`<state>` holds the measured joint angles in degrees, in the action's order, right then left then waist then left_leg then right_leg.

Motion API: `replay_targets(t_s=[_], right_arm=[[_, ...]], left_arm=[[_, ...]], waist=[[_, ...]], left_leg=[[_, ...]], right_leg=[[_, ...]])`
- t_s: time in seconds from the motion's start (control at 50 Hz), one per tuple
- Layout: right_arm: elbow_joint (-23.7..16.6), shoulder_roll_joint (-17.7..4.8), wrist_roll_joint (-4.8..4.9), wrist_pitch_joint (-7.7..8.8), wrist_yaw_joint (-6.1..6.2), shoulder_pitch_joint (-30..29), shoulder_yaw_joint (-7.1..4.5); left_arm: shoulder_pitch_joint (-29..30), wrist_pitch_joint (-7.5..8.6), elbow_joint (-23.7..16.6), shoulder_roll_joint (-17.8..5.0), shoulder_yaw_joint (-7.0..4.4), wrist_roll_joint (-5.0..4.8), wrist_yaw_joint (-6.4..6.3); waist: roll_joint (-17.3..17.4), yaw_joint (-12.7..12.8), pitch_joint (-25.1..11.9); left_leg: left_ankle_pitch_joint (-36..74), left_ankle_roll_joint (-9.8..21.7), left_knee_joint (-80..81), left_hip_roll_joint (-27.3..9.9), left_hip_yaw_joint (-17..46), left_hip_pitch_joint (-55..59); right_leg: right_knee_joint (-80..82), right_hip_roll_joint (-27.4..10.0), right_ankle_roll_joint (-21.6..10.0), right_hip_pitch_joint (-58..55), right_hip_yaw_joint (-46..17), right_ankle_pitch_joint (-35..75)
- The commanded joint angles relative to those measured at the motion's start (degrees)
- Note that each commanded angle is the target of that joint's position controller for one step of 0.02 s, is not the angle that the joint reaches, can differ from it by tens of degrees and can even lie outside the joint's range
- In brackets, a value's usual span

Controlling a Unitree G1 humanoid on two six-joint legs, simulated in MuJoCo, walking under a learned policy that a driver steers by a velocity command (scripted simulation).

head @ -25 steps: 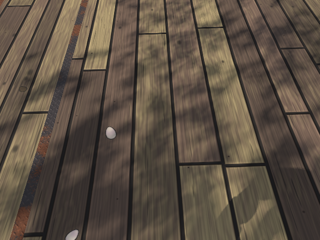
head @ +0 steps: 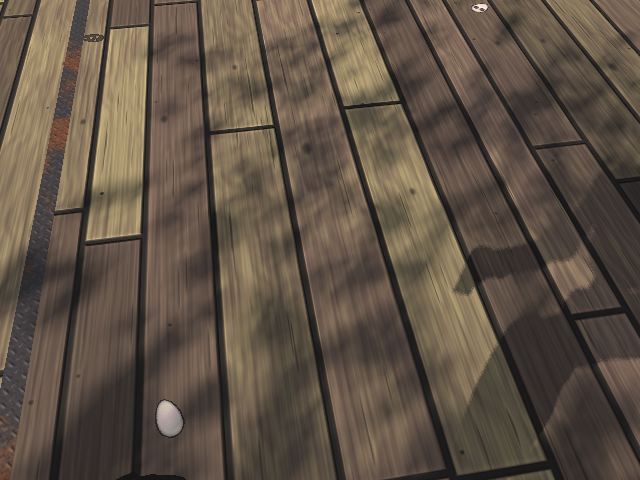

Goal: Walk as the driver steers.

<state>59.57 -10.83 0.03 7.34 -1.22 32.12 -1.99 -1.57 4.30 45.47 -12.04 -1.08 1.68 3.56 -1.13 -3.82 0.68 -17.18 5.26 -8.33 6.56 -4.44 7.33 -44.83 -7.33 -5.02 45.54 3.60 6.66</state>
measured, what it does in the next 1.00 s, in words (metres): walks ahead: right foot, then left foot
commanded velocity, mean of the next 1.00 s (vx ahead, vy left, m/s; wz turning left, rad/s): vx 0.63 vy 0.00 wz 0.00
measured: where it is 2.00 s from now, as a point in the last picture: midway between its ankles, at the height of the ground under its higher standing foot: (321, 343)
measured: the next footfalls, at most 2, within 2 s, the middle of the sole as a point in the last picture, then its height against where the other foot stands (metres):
right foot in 0.14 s outside the picture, level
left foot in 0.58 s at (274, 344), level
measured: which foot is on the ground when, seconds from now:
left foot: down 0.00-0.16, up 0.18-0.56, down 0.58-1.00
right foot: up 0.00-0.12, down 0.14-0.60, up 0.62-0.98, down 1.00-1.00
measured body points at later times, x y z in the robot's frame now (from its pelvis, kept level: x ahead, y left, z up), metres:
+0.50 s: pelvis +0.48 -0.01 +0.00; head +0.52 +0.00 +0.44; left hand +0.37 +0.23 -0.14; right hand +0.73 -0.21 -0.08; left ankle +0.73 +0.13 -0.68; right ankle +0.32 -0.08 -0.73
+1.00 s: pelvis +0.76 +0.01 +0.00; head +0.78 +0.01 +0.45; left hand +0.91 +0.25 -0.12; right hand +0.83 -0.25 -0.13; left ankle +0.78 +0.09 -0.73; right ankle +0.85 -0.13 -0.72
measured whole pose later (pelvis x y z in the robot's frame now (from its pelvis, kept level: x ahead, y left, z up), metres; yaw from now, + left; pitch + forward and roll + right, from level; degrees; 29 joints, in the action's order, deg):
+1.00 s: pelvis +0.76 +0.01 +0.00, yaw +1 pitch +1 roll +2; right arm 56.8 -13.6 -0.6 3.8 -0.4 11.6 -0.4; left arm -5.7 1.4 51.1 -12.9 -1.3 0.2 -1.8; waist -2.8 -2.1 0.0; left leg -10.5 4.7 -22.0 5.2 -4.6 -12.5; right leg -32.3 -3.9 0.5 24.3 -3.4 -4.4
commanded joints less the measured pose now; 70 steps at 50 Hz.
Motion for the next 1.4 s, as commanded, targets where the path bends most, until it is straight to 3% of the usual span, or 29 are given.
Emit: replay_targets(t_s=[0.02,0.08,0.12,0.14,0.16,0.18,0.2,0.24,0.28,0.32,0.4,0.48,0.54,0.56,0.58,0.6,0.62,0.64,0.68,0.72,0.78,0.88,0.98,1.02,1.04,1.06,1.1,1.24,1.4], right_arm=[[-3.2,-7.8,0.39,1.51,0.77,-0.6,-0.62],[-2.5,-11.6,-1.03,0.44,1.84,0.2,-0.95],[-2.3,-14.1,-2.60,-1.32,2.99,-1.9,-1.70],[-3.1,-13.8,-2.66,-1.72,3.05,-4.7,-1.83],[-5.4,-6.5,-1.67,-1.26,1.97,-3.4,-0.40],[-6.8,-3.8,1.71,-0.03,0.79,1.7,0.12],[-8.5,-8.0,1.13,0.20,1.50,-6.6,-0.52],[-10.3,-6.8,0.00,0.13,1.03,-13.6,-0.21],[-10.9,-3.7,-2.17,-1.72,-0.40,-12.4,0.52],[-12.9,-2.9,-2.88,-2.84,-1.34,-16.3,0.92],[-18.6,-4.3,-2.56,-2.51,-2.16,-30.4,1.79],[-19.7,-3.4,-1.74,-1.28,-2.42,-35.7,2.84],[-16.2,-7.8,-3.01,-0.40,-1.01,-25.6,1.39],[-16.9,-12.9,2.21,0.34,-0.32,-21.5,-1.62],[-13.3,-15.4,2.16,0.15,0.31,-10.4,-2.21],[-10.2,-19.4,-0.63,-0.18,0.61,-4.6,-2.16],[-9.6,-16.1,-3.10,0.45,-0.73,-3.1,-1.15],[-10.8,-13.6,-2.20,-0.24,-1.08,-7.2,-1.48],[-12.1,-9.1,0.27,-0.29,-0.97,-20.1,-0.16],[-11.1,-7.6,-0.89,0.11,-0.97,-22.5,0.70],[-9.2,-8.0,-1.91,0.20,-1.00,-24.2,0.77],[-7.0,-11.0,-1.00,-1.69,0.67,-22.5,0.04],[-5.1,-10.1,-0.30,-3.38,1.12,-22.9,0.34],[-4.1,-8.3,-0.19,-3.42,1.34,-19.1,0.88],[-2.8,-8.1,-0.87,-3.28,1.28,-12.7,0.68],[-2.1,-6.8,-0.88,-3.73,1.59,-11.7,1.00],[-2.8,-8.1,-0.69,-5.15,2.28,-17.7,0.76],[-1.7,-8.2,-0.33,-5.84,2.59,-19.0,0.51],[0.1,-7.1,-0.26,-6.68,2.94,-17.8,0.44]], left_arm=[[7.7,0.58,-4.6,-2.0,0.44,-0.72,0.14],[4.3,0.68,-4.3,-5.1,-0.49,-0.51,-1.01],[-13.4,0.66,0.6,-9.1,-2.34,-0.65,-2.51],[-24.5,0.49,3.8,-11.6,-3.60,0.14,-3.52],[-30.4,0.29,4.7,-16.5,-5.08,1.83,-4.40],[-28.1,0.27,5.0,-16.3,-5.51,1.74,-3.15],[-22.4,0.55,5.1,-12.2,-5.12,0.74,-2.40],[-17.8,1.61,6.1,-5.8,-3.65,0.78,-2.04],[-17.9,2.36,8.0,-3.4,-2.46,0.31,-2.64],[-19.8,3.38,9.4,-4.3,-2.41,-0.99,-2.73],[-22.2,4.47,9.4,-5.7,-2.30,-1.65,-1.99],[-28.5,4.94,11.8,-8.5,-2.15,-2.59,-2.65],[-28.9,3.57,12.5,-11.1,-2.31,-1.57,-4.05],[-25.9,1.69,11.6,-13.4,-2.55,-2.45,-4.35],[-19.9,0.63,10.0,-13.6,-2.57,-1.72,-4.51],[-24.0,0.69,8.4,-5.5,-0.84,1.04,-4.03],[-38.5,1.76,12.0,0.6,1.10,-2.26,-2.91],[-36.3,2.14,13.0,-5.3,-0.07,-3.52,-2.63],[-21.6,1.77,8.3,-8.0,-0.98,-3.43,-3.75],[-21.1,0.16,7.7,-6.2,-1.47,-2.33,-4.35],[-21.5,-1.47,7.1,-2.7,-0.90,-2.38,-5.14],[-12.4,-2.33,5.1,-4.5,-0.96,-1.84,-5.74],[-7.1,-2.77,4.1,-6.4,-1.72,-1.36,-5.55],[-7.7,-2.46,4.4,-9.1,-2.38,-0.30,-5.70],[-6.6,-2.88,4.4,-12.0,-3.02,-0.75,-5.95],[-6.0,-3.29,5.0,-9.4,-2.67,-1.30,-5.78],[-4.2,-3.40,5.0,-6.1,-2.09,-1.36,-5.21],[-6.3,-2.45,8.1,-6.7,-2.40,-1.69,-5.46],[-5.9,-3.46,10.2,-6.3,-2.54,-1.81,-5.67]], waist=[[1.8,1.5,9.6],[6.5,4.5,2.8],[9.2,13.0,-7.0],[8.3,18.3,-11.6],[-2.5,16.3,-17.5],[-14.7,10.5,-23.5],[-5.7,10.1,-14.0],[4.3,6.7,-2.9],[2.0,2.1,0.4],[0.7,1.2,4.6],[1.4,3.3,9.3],[0.5,6.1,9.0],[-4.7,1.9,0.1],[-8.5,-4.9,-7.6],[-7.7,-11.2,-12.8],[9.9,-6.1,-20.7],[18.1,-1.6,-35.1],[8.7,-3.0,-35.0],[-1.9,1.2,-12.9],[-0.8,5.2,-7.3],[3.2,7.8,-6.0],[5.3,5.4,-8.7],[5.4,4.9,-4.8],[1.5,3.6,-4.9],[-4.8,-0.6,-6.0],[-7.9,-0.7,-6.4],[-4.1,1.5,-2.6],[-1.4,2.8,-4.7],[0.8,3.0,-3.2]], left_leg=[[37.8,3.4,10.0,-14.3,3.9,-11.3],[71.6,1.8,-3.0,-16.7,2.3,2.8],[77.4,1.8,-26.1,-18.1,1.9,3.0],[66.1,2.1,-42.5,-16.4,1.1,-6.1],[28.5,2.1,-65.6,-9.6,1.1,-25.4],[-8.5,1.3,-80.8,-1.0,8.6,-44.0],[-2.0,3.2,-79.3,-6.3,10.4,-50.4],[3.3,3.1,-71.9,-10.4,9.8,-47.8],[3.2,1.6,-67.1,-12.7,9.9,-43.4],[4.0,-0.3,-63.2,-14.8,8.2,-46.7],[19.7,-1.6,-41.7,-14.6,1.7,-45.3],[33.2,0.4,-23.8,-8.6,-3.7,-34.9],[27.3,2.1,-20.7,-2.1,-3.8,-24.0],[30.0,2.9,-20.7,-3.8,2.0,-15.2],[38.8,3.9,-16.5,-8.4,4.5,-6.8],[70.7,6.9,-28.8,-21.3,15.0,13.6],[75.8,19.7,-26.8,-33.5,38.9,30.6],[67.5,18.9,-22.5,-30.7,35.5,24.0],[54.9,13.9,-15.0,-24.8,22.3,-1.5],[56.9,12.3,-9.8,-22.0,16.6,-17.1],[58.5,11.3,-6.9,-18.5,8.9,-26.6],[50.3,8.0,-7.6,-15.8,4.2,-23.2],[25.7,6.4,-9.7,-16.8,8.0,-23.0],[13.4,1.9,-14.1,-12.4,7.6,-24.2],[3.0,-0.2,-15.3,-8.0,5.5,-27.3],[-0.9,-1.6,-14.9,-6.5,3.1,-25.9],[0.7,-2.3,-14.7,-6.8,2.6,-23.8],[9.9,-2.3,-16.7,-8.3,3.6,-21.6],[10.6,-2.5,-17.0,-8.7,3.7,-21.0]], right_leg=[[10.5,4.1,-1.5,-12.3,4.5,5.5],[13.4,10.5,-3.5,-17.8,6.4,-4.4],[14.4,12.6,-5.5,-34.6,4.2,-12.2],[15.1,8.8,-7.0,-48.4,0.9,-15.9],[13.3,-6.2,-10.3,-64.1,-17.9,-32.7],[25.5,-15.9,-16.8,-73.5,-50.5,-41.8],[29.2,-12.0,-13.9,-66.9,-44.4,-41.3],[32.3,-8.3,-10.8,-49.0,-29.6,-29.3],[35.3,-4.6,-8.4,-38.1,-22.2,-27.4],[38.8,-3.0,-8.1,-34.1,-17.9,-24.7],[42.8,2.8,-6.4,-29.3,-6.6,-5.6],[42.2,1.5,-3.6,-37.9,-3.1,22.8],[26.0,0.6,-0.5,-48.3,-2.8,41.1],[14.9,-1.3,0.8,-49.3,-5.5,45.2],[0.0,1.4,3.1,-47.5,-3.5,37.8],[-24.7,10.2,5.3,-29.6,-2.9,-17.9],[-43.7,16.8,5.8,-13.8,-16.9,-45.6],[-44.7,12.8,5.2,-13.2,-19.3,-42.7],[-35.2,6.5,6.1,-10.9,-10.9,-35.9],[-30.1,3.7,6.7,-18.4,-9.5,-31.7],[-18.1,2.4,7.0,-24.0,-8.1,-27.0],[1.4,3.3,7.0,-27.1,-6.2,-11.6],[14.9,3.8,5.0,-30.3,-6.0,-10.5],[20.2,0.5,2.8,-35.9,-9.1,5.8],[18.1,-2.1,0.2,-39.9,-11.3,9.7],[19.3,-2.0,-1.2,-37.4,-11.8,-0.4],[21.0,1.4,1.2,-31.4,-10.4,-11.9],[16.9,3.1,1.3,-35.3,-8.2,0.3],[16.2,4.1,1.1,-35.0,-7.2,-1.4]])
Velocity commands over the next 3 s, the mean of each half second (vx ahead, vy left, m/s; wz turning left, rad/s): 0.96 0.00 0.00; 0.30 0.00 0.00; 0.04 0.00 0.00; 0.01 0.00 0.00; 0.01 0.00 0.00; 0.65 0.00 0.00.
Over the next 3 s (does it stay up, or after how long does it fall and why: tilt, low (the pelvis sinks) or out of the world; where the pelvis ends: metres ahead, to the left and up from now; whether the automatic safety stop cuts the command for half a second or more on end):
stays up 1.02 -0.11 0.01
